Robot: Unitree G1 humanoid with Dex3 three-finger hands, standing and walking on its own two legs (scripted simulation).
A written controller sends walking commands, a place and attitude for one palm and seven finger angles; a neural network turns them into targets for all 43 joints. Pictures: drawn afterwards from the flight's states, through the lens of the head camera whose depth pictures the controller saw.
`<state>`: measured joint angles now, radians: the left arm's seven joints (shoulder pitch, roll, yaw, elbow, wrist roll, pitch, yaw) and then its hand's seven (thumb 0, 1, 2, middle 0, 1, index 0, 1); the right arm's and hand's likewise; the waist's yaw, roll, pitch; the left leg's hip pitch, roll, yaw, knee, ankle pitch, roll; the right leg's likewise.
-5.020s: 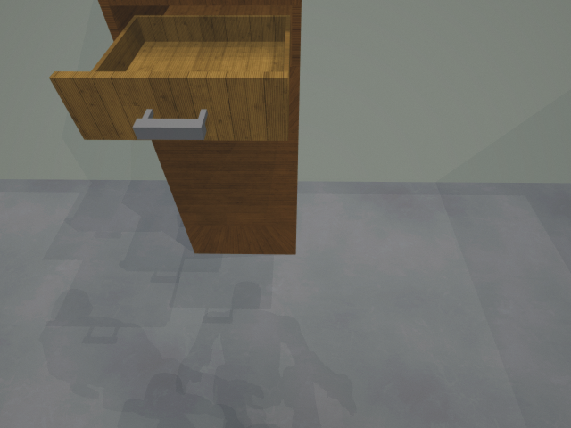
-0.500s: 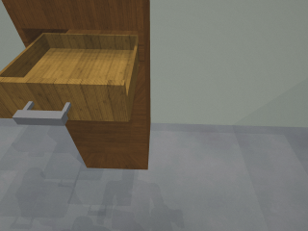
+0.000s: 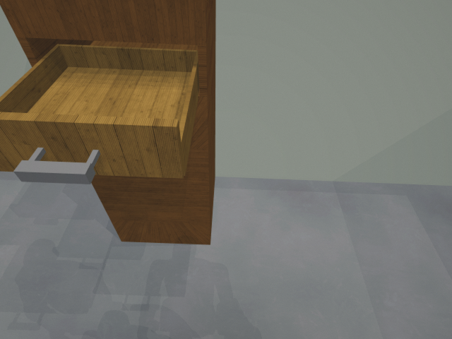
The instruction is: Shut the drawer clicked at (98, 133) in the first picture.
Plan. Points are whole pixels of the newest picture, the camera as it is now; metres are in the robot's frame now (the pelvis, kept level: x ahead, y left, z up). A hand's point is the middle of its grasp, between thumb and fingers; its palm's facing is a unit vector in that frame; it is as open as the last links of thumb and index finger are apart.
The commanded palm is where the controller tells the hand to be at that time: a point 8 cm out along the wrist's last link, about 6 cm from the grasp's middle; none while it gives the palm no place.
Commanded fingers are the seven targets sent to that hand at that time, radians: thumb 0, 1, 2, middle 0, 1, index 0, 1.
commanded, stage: look again from close up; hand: left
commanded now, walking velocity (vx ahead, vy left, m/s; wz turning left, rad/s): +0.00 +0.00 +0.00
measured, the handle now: (61, 162) +0.36 +0.30 +0.14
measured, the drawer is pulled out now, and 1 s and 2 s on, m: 0.30 0.30 0.30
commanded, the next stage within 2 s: shuffle to correct the standing spot in 0.42 s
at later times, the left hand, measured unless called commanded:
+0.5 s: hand out of the picture +0.03 +0.19 -0.17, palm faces +0.00 -0.98 -0.19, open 7.4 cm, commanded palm none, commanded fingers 0.00 0.90 0.90 -0.20 -0.30 -0.20 -0.30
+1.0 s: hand out of the picture +0.07 +0.25 -0.18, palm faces +0.00 -0.98 -0.22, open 7.4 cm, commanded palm none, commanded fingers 0.00 0.90 0.90 -0.20 -0.30 -0.20 -0.30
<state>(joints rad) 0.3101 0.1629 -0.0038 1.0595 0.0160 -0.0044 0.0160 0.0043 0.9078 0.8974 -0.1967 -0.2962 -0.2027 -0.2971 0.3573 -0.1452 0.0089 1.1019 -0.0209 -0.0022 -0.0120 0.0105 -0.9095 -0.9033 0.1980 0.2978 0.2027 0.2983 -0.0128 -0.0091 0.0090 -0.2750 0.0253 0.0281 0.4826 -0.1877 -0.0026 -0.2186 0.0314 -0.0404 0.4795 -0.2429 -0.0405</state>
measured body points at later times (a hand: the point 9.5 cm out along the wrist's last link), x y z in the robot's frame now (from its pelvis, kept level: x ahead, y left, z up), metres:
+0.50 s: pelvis +0.03 +0.02 +0.00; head +0.04 +0.02 +0.45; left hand +0.03 +0.24 -0.16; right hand +0.05 -0.21 -0.15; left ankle +0.05 +0.12 -0.74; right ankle +0.01 -0.09 -0.74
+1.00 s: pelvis +0.06 +0.06 +0.00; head +0.09 +0.07 +0.45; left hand +0.07 +0.30 -0.16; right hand +0.08 -0.17 -0.15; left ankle +0.05 +0.12 -0.74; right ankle +0.02 -0.08 -0.70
